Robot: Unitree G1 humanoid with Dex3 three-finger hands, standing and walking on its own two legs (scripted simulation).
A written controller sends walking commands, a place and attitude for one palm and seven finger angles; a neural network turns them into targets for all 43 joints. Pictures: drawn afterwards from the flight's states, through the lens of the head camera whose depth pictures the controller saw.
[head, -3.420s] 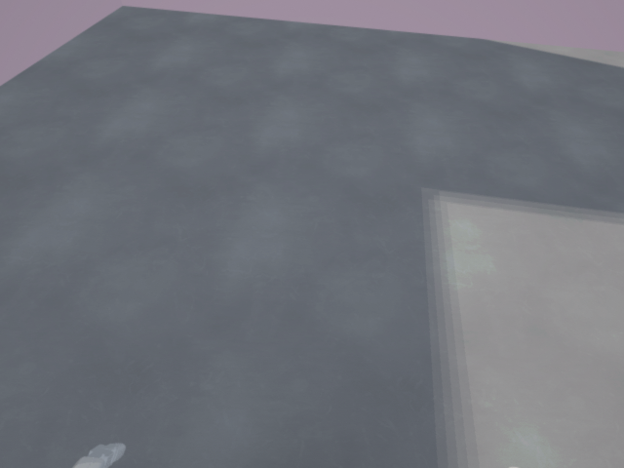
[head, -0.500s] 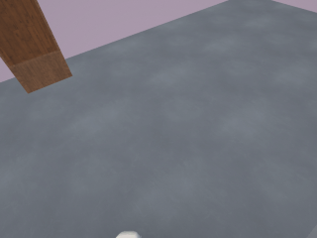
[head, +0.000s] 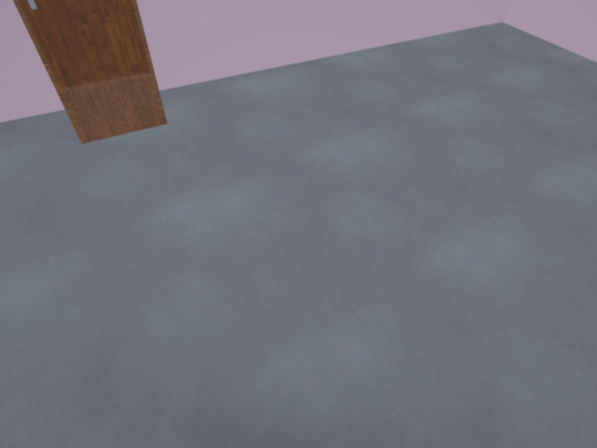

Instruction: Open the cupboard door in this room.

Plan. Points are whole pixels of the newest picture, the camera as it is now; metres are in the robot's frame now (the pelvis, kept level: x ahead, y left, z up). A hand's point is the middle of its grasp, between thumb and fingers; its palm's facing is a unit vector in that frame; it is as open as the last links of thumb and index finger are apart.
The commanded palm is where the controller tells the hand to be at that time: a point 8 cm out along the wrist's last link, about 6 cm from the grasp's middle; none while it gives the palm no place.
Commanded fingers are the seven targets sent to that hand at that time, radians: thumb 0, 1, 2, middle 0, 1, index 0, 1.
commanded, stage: stand and wait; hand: left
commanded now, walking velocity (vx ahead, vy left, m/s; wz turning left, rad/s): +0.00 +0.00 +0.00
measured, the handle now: out of the picture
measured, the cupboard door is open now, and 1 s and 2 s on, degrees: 0 0 0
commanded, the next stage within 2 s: turn or walk to find it in 0.60 s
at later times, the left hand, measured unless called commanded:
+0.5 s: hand out of the picture -0.03 +0.14 -0.18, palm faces +0.02 -0.99 -0.16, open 7.3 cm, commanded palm none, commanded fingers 0.00 0.90 0.90 -0.20 -0.30 -0.20 -0.30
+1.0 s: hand out of the picture -0.03 +0.17 -0.20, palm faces +0.15 -0.97 -0.19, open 7.3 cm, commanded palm none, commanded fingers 0.00 0.90 0.90 -0.20 -0.30 -0.20 -0.30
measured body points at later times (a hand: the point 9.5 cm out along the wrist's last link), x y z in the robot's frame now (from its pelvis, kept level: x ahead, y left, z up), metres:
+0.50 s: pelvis -0.03 -0.02 +0.00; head -0.02 -0.02 +0.45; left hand -0.03 +0.19 -0.16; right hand -0.10 -0.23 -0.16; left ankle +0.00 +0.10 -0.74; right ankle -0.01 -0.14 -0.74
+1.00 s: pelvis -0.03 +0.00 -0.02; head -0.01 +0.02 +0.43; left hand -0.04 +0.23 -0.18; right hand +0.00 -0.24 -0.17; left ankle +0.00 +0.10 -0.74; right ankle -0.01 -0.14 -0.74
